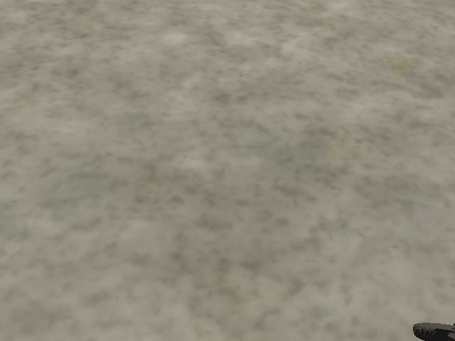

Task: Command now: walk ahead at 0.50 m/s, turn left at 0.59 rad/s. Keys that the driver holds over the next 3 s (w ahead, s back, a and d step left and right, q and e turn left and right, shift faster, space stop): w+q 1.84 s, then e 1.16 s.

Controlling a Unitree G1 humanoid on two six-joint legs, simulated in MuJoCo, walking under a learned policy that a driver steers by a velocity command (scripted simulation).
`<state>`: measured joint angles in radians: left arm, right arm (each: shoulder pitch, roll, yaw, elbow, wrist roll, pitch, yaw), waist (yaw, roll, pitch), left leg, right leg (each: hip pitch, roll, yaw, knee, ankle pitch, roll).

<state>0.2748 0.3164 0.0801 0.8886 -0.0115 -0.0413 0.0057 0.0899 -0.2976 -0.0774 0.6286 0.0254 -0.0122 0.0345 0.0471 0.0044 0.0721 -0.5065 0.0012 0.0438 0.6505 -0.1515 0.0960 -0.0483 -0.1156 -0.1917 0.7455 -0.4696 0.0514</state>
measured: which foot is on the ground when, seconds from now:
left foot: down 0.00-0.48, up 0.50-0.96, down 0.98-1.00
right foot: up 0.00-0.44, down 0.46-0.98, up 1.00-1.00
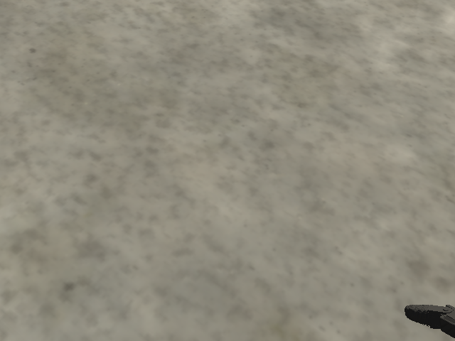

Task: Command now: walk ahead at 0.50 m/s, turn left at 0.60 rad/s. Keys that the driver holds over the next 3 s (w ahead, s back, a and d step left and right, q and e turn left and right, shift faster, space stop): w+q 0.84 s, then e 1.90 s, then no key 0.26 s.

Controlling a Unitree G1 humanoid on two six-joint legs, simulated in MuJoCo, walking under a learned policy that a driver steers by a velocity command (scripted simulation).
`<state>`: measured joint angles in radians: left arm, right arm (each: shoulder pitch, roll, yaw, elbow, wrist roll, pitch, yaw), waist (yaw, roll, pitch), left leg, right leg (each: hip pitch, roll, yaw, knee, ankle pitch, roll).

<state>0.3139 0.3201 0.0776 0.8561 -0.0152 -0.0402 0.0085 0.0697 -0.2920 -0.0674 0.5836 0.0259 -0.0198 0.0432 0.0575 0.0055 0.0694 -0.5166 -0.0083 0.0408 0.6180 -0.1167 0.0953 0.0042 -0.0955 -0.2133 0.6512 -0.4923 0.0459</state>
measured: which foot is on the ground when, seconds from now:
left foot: down 0.00-0.46, up 0.48-0.94, down 0.96-1.00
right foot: up 0.00-0.44, down 0.46-0.96, up 0.98-1.00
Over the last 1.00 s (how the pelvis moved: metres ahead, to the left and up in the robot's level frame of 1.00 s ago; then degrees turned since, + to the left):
0.53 0.13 0.00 36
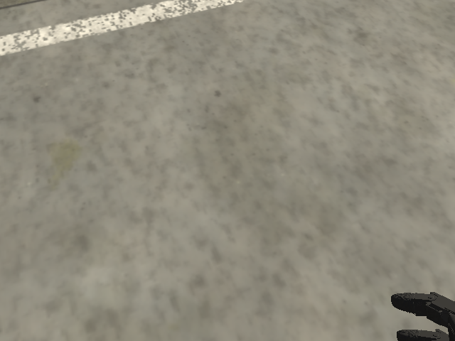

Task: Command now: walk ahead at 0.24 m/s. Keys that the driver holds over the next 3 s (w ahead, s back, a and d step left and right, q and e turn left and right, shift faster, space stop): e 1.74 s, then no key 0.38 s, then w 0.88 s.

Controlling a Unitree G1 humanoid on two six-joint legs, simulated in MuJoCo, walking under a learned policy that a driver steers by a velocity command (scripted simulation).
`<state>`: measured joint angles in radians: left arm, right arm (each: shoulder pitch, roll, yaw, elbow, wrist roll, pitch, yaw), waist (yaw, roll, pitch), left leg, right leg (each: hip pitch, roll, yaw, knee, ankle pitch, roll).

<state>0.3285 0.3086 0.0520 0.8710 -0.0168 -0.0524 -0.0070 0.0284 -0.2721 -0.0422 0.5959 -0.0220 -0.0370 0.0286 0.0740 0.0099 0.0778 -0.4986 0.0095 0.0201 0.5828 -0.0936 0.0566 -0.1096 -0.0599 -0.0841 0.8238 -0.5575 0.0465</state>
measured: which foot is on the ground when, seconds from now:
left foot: down 0.00-0.46, up 0.48-0.88, down 0.90-1.00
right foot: up 0.00-0.42, down 0.44-0.90, up 0.92-1.00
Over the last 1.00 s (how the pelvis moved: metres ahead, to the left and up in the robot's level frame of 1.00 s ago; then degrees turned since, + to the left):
0.52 0.12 0.01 32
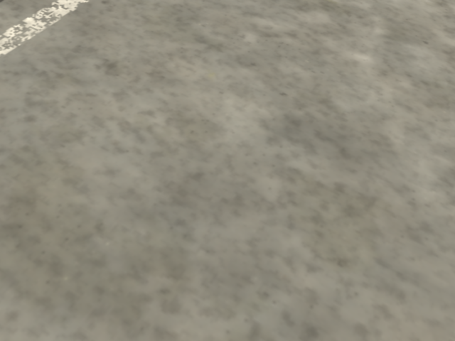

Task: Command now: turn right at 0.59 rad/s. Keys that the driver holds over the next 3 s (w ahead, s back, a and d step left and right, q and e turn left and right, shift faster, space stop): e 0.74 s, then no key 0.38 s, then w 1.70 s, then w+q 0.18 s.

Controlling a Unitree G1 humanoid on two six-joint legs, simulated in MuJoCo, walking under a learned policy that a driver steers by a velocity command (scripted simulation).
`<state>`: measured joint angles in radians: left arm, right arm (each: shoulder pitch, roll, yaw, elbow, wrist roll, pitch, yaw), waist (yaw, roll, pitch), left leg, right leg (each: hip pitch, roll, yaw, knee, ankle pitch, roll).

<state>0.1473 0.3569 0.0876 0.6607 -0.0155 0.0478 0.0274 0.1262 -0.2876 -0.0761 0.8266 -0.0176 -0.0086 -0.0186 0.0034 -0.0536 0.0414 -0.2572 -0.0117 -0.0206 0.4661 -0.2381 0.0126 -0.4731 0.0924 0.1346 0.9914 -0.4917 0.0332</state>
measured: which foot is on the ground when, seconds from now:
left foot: down 0.00-0.32, up 0.34-0.76, down 0.78-1.00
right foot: up 0.00-0.30, down 0.32-0.78, up 0.80-1.00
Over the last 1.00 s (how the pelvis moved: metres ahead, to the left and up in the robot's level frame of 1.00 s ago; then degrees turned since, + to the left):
0.15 -0.01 0.02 -33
